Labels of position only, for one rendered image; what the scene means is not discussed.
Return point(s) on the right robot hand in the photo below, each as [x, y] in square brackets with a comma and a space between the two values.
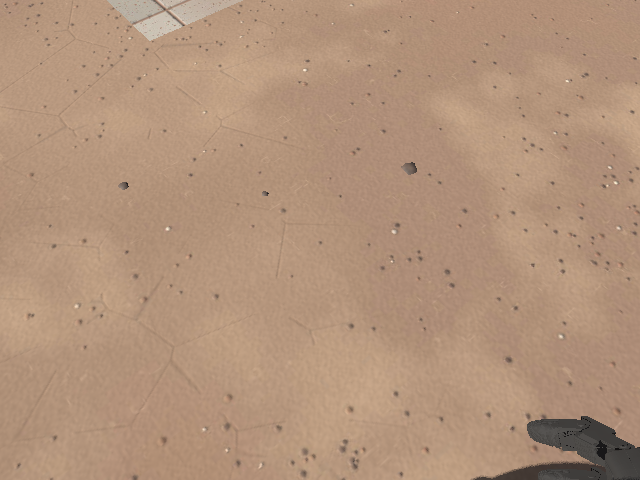
[593, 441]

